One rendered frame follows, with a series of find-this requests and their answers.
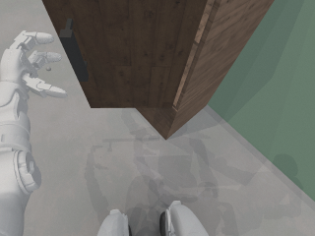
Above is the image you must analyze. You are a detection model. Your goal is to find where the robot left forearm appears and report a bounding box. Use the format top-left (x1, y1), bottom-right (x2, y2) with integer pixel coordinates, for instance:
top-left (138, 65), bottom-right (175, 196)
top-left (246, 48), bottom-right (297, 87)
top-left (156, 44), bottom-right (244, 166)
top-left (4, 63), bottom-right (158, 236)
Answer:
top-left (0, 82), bottom-right (32, 154)

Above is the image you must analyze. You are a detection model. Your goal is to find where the handle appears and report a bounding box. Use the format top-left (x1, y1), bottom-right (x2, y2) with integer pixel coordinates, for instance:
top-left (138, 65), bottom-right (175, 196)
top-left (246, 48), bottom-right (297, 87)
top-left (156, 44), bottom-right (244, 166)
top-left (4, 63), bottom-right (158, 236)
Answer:
top-left (59, 18), bottom-right (89, 82)

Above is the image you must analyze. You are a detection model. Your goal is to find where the left robot thigh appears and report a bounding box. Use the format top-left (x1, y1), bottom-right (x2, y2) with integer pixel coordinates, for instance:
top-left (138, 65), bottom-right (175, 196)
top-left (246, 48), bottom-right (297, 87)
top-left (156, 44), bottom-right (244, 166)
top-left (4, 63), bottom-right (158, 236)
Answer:
top-left (96, 212), bottom-right (129, 236)

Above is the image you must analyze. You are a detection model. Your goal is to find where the left robot shin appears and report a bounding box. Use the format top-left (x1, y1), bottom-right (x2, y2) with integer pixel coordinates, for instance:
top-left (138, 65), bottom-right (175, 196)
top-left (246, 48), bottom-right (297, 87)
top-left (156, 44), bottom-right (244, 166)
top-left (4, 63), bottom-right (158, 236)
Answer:
top-left (109, 209), bottom-right (121, 214)

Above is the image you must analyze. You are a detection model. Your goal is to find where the left robot hand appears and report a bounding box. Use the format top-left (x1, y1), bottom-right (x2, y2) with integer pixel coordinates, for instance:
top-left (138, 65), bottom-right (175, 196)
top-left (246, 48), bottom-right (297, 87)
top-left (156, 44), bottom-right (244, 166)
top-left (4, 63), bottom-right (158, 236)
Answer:
top-left (0, 30), bottom-right (68, 98)

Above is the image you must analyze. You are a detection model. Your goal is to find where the cupboard door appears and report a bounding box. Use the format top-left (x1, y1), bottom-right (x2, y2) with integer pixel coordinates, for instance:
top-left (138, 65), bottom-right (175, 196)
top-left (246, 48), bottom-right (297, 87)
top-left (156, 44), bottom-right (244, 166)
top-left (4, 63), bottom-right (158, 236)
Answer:
top-left (41, 0), bottom-right (208, 108)

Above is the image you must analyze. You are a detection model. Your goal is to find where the left robot upper arm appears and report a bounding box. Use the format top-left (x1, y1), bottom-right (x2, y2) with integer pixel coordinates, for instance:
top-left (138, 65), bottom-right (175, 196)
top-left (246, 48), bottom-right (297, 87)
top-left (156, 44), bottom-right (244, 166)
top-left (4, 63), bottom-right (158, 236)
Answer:
top-left (0, 149), bottom-right (42, 236)

